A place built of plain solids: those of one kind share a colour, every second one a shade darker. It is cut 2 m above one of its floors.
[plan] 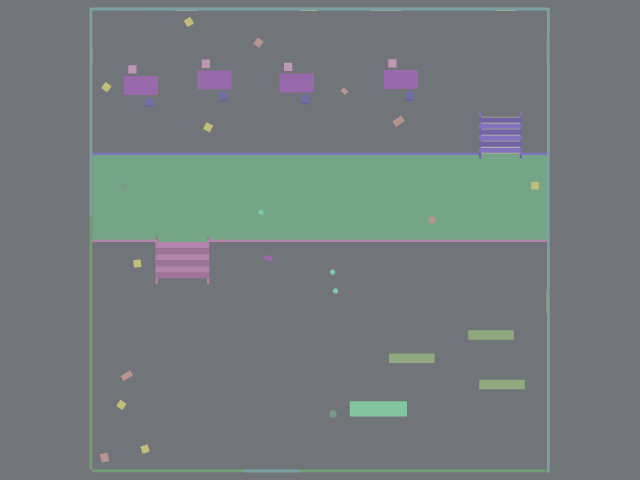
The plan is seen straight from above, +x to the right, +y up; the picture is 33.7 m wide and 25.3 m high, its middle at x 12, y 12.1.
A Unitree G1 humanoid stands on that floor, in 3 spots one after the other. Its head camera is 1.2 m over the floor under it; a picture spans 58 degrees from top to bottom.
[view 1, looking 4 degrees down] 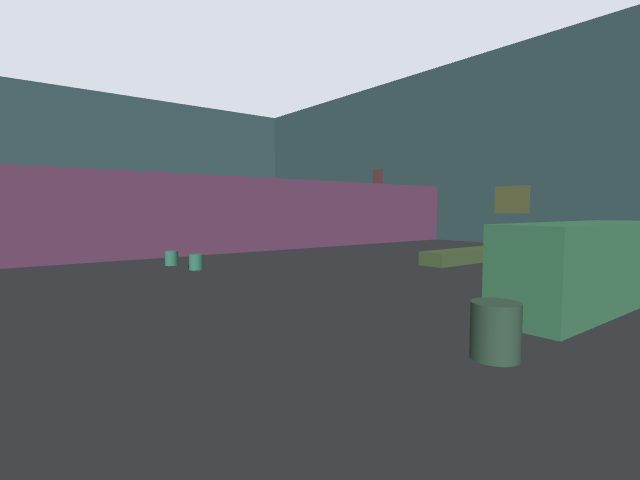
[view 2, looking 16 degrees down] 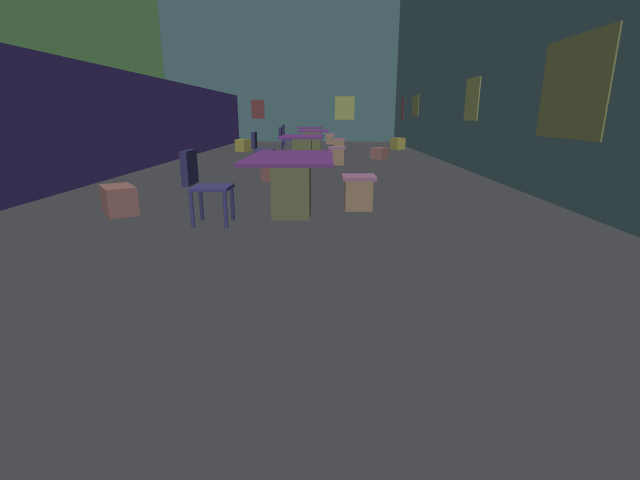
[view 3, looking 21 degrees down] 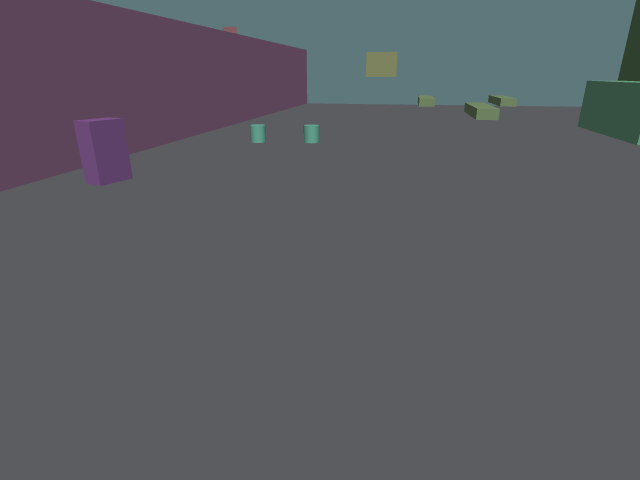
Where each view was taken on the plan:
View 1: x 9.46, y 1.10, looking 52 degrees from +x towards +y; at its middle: front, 13.85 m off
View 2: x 21.51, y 21.00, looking -179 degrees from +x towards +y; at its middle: ground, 4.35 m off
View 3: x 4.75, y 7.69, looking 11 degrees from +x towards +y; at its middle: ground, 3.35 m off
